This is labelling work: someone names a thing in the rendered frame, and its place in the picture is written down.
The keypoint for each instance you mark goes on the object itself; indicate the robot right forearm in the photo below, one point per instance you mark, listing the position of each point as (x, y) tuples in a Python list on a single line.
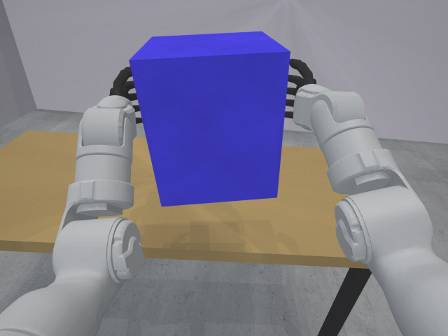
[(356, 160)]

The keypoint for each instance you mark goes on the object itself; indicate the left robot hand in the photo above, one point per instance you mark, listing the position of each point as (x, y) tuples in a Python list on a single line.
[(121, 88)]

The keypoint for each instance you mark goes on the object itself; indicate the carton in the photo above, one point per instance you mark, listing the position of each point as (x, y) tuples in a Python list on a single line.
[(213, 108)]

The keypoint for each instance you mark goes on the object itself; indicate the robot left forearm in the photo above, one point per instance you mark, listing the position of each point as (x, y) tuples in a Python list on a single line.
[(103, 163)]

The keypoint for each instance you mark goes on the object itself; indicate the right robot upper arm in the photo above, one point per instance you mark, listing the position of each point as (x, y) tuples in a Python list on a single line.
[(387, 229)]

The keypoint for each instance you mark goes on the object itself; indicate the left robot upper arm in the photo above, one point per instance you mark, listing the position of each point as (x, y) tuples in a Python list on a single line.
[(92, 260)]

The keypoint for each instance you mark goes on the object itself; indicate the table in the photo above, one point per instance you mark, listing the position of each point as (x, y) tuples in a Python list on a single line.
[(296, 228)]

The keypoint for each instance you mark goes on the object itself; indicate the right robot hand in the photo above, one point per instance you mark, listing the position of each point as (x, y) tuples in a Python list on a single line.
[(299, 81)]

